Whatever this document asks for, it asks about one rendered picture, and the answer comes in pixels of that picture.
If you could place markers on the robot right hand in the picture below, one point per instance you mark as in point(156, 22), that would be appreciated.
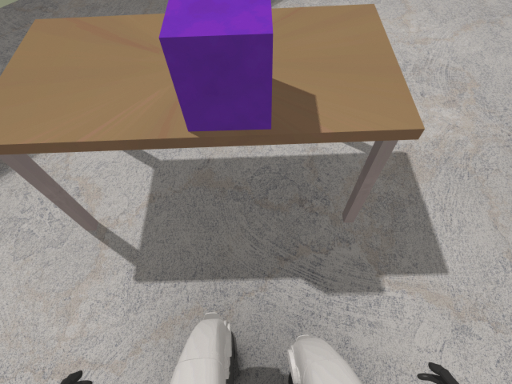
point(444, 378)

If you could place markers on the left robot shin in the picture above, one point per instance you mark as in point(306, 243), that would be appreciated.
point(213, 315)

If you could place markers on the robot right thigh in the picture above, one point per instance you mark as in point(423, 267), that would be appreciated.
point(314, 361)

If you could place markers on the carton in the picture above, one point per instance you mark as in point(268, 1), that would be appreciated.
point(220, 57)

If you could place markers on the table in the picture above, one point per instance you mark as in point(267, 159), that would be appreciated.
point(102, 83)

